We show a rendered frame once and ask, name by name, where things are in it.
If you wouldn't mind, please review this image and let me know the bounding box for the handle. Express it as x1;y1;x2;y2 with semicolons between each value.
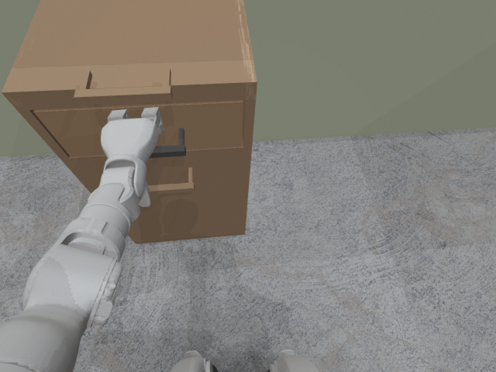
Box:
148;182;195;195
149;128;186;158
74;86;173;105

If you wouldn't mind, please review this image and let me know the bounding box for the robot right shin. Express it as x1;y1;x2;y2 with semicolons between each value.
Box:
277;350;295;360

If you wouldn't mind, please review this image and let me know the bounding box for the drawer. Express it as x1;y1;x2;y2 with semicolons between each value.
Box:
34;100;243;157

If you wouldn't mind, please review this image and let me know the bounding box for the right robot thigh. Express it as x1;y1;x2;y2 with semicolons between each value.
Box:
270;355;320;372

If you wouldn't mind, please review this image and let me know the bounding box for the robot left hand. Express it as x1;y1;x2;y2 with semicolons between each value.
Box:
101;107;164;207

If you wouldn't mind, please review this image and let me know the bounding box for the cabinet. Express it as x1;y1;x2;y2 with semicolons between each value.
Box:
2;0;257;244

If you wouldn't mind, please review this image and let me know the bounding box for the robot left upper arm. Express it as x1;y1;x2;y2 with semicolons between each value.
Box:
0;244;123;372

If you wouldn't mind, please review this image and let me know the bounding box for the robot left forearm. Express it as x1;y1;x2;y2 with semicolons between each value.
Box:
23;154;147;311

